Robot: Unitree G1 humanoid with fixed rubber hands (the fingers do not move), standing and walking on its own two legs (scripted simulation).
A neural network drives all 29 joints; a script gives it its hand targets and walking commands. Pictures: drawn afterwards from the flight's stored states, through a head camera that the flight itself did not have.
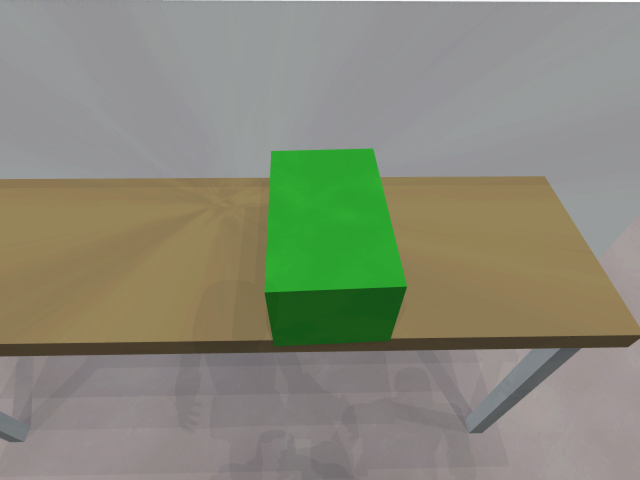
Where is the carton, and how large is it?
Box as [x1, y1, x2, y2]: [264, 149, 406, 345]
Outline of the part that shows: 372,149 271,151 264,292 274,345 389,340 405,291 406,284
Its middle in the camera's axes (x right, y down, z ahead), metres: +0.01 +0.01 +0.64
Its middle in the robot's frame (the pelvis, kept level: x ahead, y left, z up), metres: +0.49 +0.01 -0.01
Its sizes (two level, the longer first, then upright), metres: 0.295 0.181 0.151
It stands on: a table, 0.68 m high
